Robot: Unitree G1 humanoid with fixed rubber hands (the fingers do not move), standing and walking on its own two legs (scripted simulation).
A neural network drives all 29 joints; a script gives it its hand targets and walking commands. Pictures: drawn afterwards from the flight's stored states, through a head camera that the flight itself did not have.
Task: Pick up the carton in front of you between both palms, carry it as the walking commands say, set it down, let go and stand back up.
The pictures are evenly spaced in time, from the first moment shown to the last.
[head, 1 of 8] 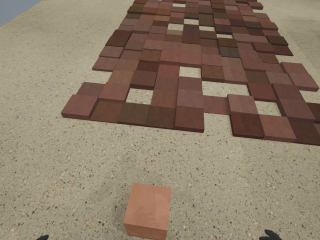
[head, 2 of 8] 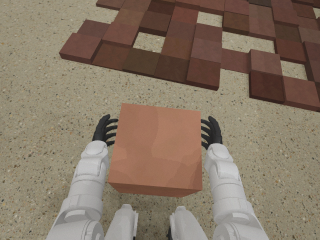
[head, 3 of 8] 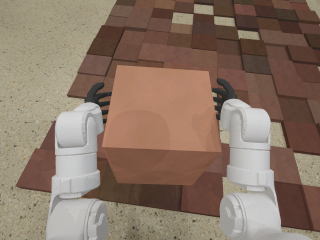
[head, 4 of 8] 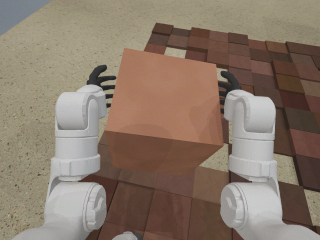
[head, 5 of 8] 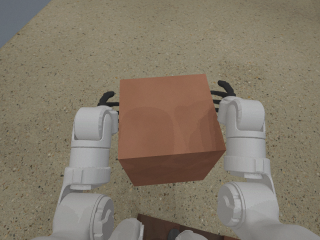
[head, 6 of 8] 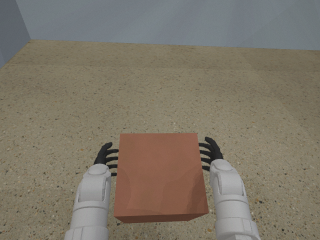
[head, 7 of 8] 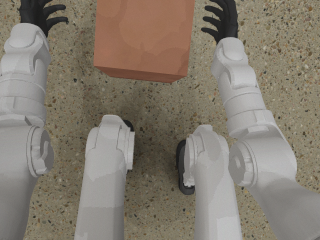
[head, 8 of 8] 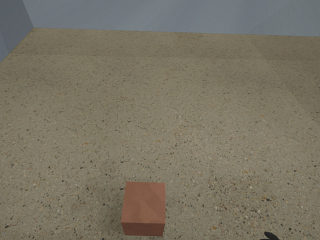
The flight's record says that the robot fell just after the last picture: no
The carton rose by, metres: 0.78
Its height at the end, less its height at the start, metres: +0.00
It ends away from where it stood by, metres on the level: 5.84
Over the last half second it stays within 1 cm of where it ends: yes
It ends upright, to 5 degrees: yes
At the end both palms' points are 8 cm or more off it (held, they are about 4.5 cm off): yes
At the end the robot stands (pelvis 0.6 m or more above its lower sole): yes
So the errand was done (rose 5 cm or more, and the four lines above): yes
